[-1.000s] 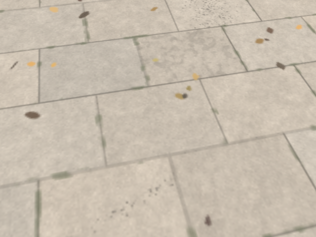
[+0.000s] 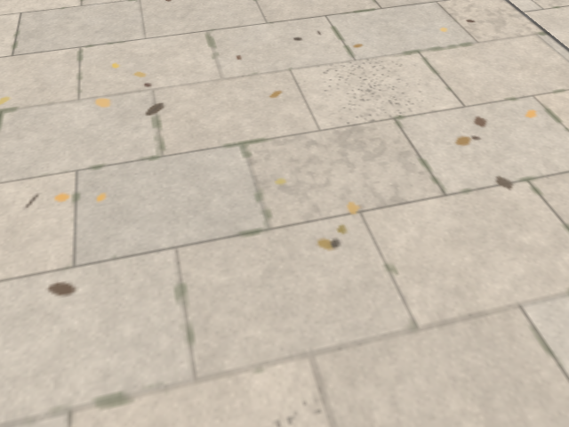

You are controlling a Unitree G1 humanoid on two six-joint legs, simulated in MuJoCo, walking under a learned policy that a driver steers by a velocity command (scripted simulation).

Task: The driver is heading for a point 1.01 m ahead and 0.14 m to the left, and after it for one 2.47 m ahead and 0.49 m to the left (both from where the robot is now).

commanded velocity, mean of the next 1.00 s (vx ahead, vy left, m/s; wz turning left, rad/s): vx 0.44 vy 0.00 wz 0.00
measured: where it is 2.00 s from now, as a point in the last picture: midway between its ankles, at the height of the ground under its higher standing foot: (296, 269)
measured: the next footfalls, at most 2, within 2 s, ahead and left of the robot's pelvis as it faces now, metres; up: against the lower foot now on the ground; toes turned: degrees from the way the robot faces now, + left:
left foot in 0.58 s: +0.42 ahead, +0.06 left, +0.00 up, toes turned +4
right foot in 1.12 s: +0.74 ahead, -0.11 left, +0.00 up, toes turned -4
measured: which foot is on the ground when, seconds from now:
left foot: down 0.00-0.12, up 0.14-0.56, down 0.58-1.00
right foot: down 0.00-0.60, up 0.62-1.00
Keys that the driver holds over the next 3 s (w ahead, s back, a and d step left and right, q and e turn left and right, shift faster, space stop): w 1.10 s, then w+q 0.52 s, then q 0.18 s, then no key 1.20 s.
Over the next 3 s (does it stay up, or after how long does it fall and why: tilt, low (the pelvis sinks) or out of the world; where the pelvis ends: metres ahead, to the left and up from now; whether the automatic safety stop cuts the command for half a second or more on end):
stays up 1.04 0.03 0.00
